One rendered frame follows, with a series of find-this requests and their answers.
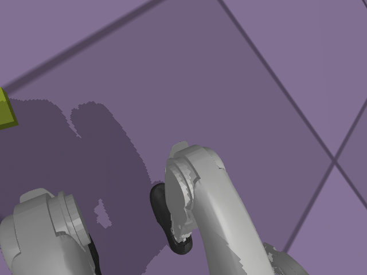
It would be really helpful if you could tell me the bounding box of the left robot foot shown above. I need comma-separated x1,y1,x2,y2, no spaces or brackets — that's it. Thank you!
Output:
88,235,102,275

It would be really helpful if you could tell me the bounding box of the right robot foot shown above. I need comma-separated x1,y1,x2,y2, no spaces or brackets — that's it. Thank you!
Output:
150,183,193,255

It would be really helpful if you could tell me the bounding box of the small box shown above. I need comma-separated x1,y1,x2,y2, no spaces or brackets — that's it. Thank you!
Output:
0,87,19,130

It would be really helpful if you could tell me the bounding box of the right robot hand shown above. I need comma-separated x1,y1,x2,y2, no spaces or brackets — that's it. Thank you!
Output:
263,242,309,275

